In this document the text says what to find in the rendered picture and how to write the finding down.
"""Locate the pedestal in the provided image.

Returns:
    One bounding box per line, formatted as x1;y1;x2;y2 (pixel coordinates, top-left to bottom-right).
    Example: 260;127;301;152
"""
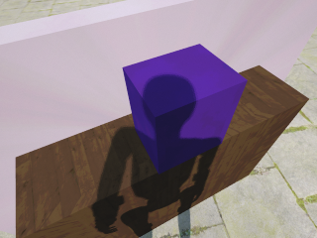
15;65;309;238

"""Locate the carton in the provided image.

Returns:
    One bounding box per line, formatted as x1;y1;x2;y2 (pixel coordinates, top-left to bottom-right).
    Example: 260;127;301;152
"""
122;44;248;174

